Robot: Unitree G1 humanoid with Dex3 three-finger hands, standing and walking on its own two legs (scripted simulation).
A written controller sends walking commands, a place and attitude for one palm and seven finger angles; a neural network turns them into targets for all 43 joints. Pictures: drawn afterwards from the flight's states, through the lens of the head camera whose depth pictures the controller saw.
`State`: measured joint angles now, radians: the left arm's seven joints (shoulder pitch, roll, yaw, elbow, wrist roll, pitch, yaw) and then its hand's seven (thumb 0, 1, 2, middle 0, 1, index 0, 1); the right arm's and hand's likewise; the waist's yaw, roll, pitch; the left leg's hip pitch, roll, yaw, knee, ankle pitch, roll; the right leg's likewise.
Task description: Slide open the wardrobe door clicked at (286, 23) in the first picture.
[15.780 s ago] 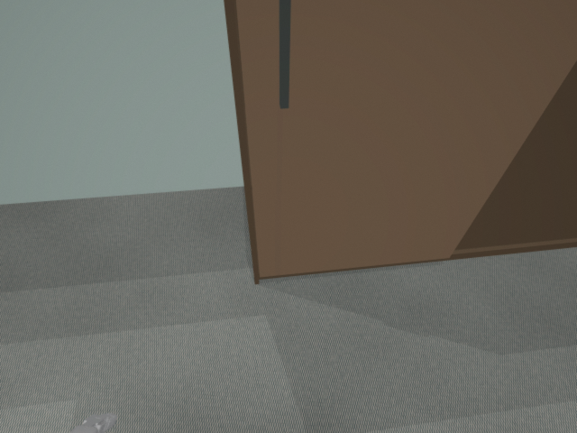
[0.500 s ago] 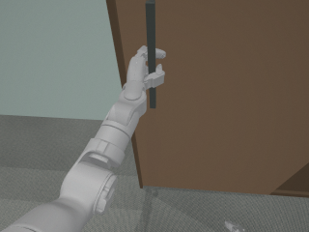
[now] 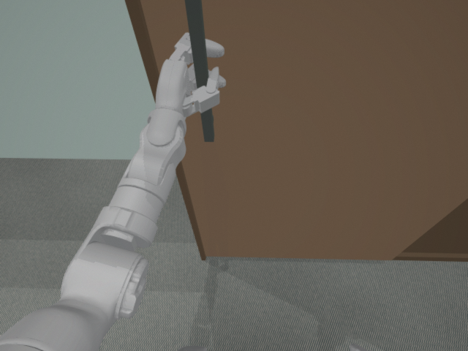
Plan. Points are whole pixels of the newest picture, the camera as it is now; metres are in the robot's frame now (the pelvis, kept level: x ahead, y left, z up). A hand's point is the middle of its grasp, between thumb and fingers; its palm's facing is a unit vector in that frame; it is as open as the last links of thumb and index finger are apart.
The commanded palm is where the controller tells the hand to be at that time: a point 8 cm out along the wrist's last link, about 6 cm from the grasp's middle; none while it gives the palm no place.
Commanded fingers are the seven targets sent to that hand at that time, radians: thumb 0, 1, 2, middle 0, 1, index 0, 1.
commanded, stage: step sideways, sliding the door along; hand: left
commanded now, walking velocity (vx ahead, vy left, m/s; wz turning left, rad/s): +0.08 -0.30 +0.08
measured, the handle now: (202, 64) +0.50 +0.10 +0.21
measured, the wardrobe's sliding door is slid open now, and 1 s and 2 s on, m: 0.00 0.06 0.19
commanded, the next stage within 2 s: stop walking and hold the door there in 1.68 s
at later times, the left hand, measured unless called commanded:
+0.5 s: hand (223, 91) +0.46 +0.06 +0.19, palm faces +0.30 -0.95 -0.09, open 6.0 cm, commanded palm +0.44 +0.03 +0.20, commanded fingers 0.00 0.90 0.90 -0.45 -1.40 -0.45 -1.40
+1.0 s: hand (263, 88) +0.47 +0.00 +0.19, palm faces +0.44 -0.90 -0.05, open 6.2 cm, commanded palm +0.44 -0.07 +0.19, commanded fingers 0.00 0.90 0.90 -0.45 -1.40 -0.45 -1.40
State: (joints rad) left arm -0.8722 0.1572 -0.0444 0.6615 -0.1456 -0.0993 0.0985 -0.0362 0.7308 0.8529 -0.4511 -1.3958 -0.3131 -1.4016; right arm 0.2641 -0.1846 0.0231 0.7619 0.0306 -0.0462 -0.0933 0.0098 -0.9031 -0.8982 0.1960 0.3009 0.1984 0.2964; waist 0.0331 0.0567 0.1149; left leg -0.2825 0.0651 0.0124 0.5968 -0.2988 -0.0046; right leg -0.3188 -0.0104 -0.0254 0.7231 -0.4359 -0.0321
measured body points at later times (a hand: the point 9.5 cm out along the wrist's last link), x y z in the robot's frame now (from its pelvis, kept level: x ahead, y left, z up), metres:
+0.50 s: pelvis +0.06 -0.16 -0.02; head +0.17 -0.13 +0.41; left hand +0.44 +0.11 +0.20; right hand +0.32 -0.30 -0.13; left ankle +0.01 +0.07 -0.73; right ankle +0.14 -0.31 -0.73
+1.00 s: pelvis +0.14 -0.22 +0.00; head +0.28 -0.20 +0.42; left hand +0.44 +0.05 +0.20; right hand +0.42 -0.33 -0.13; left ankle +0.05 -0.09 -0.69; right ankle +0.16 -0.32 -0.73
